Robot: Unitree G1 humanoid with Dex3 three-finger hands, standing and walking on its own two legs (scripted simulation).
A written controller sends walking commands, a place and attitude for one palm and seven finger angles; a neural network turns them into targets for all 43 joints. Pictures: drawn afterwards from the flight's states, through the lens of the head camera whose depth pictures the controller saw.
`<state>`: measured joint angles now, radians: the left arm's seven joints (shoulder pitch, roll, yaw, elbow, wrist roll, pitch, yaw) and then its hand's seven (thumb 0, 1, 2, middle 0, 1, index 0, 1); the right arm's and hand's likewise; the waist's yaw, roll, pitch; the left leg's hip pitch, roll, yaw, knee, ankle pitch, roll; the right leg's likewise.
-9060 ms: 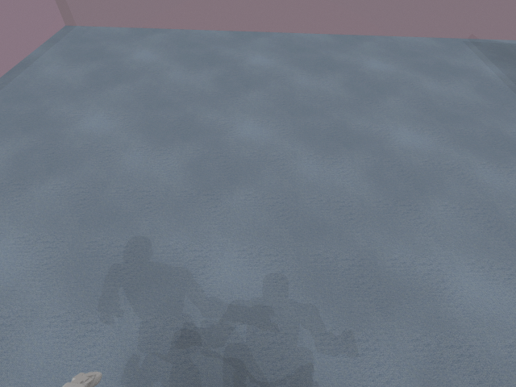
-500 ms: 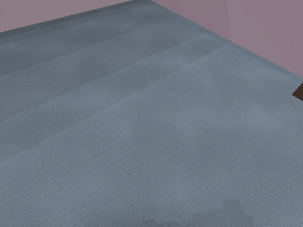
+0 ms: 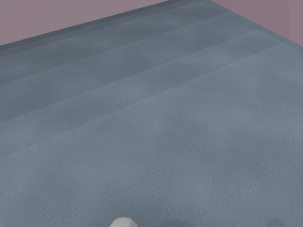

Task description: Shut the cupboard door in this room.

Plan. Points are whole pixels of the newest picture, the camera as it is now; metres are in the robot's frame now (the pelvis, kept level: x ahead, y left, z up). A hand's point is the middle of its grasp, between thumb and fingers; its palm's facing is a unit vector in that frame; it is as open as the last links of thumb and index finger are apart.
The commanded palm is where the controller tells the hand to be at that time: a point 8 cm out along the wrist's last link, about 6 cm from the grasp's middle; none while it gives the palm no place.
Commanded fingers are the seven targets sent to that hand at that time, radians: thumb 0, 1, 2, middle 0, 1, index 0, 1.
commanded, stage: turn or walk to find it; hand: left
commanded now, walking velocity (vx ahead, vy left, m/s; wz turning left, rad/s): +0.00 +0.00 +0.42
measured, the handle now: out of the picture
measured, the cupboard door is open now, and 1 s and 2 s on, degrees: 88 88 88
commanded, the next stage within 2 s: none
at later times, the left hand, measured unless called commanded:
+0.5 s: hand out of the picture +0.00 +0.28 -0.17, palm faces +0.24 -0.94 -0.25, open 7.4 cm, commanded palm none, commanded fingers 0.00 0.90 0.90 -0.20 -0.30 -0.20 -0.30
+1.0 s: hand out of the picture -0.04 +0.19 -0.15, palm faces +0.43 -0.86 -0.27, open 7.4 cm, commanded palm none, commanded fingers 0.00 0.90 0.90 -0.20 -0.30 -0.20 -0.30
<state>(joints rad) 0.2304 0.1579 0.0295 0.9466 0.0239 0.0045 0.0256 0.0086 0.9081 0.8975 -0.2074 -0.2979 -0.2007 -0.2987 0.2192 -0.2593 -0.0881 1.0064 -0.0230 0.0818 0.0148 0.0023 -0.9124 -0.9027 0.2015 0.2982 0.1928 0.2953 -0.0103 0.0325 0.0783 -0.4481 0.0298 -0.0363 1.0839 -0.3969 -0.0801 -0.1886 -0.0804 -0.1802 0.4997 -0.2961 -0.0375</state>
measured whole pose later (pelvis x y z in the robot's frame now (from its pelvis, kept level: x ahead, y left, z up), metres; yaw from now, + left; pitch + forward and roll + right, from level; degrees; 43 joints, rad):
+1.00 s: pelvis -0.04 -0.01 +0.00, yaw +25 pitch -1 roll +2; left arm 0.20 0.15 0.03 0.93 0.02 0.01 0.03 0.01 0.91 0.90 -0.21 -0.30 -0.20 -0.30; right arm 0.27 -0.25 -0.10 1.02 -0.03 0.08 0.02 0.00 -0.91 -0.90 0.20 0.30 0.19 0.30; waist -0.03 0.04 0.07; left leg -0.47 0.03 -0.04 1.14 -0.36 -0.08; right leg -0.20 -0.08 -0.19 0.49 -0.28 -0.05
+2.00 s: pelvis -0.07 -0.04 +0.00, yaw +51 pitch -1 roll +2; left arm 0.20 0.15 0.03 0.93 0.02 0.00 0.03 0.01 0.91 0.90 -0.21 -0.30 -0.20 -0.30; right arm 0.26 -0.25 -0.09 1.02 -0.02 0.08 0.02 0.00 -0.91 -0.90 0.20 0.30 0.19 0.30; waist -0.03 0.04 0.07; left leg -0.46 0.02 -0.04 1.13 -0.38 -0.08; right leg -0.20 -0.08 -0.18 0.50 -0.29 -0.04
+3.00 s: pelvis -0.09 -0.08 +0.00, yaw +75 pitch -1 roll +2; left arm 0.20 0.15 0.03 0.93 0.02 0.01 0.03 0.01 0.91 0.90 -0.21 -0.30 -0.20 -0.30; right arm 0.27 -0.25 -0.10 1.01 -0.03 0.08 0.02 0.00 -0.91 -0.90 0.20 0.30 0.19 0.30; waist -0.03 0.04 0.06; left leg -0.49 0.01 -0.05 1.17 -0.35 -0.07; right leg -0.20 -0.07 -0.16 0.49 -0.28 -0.03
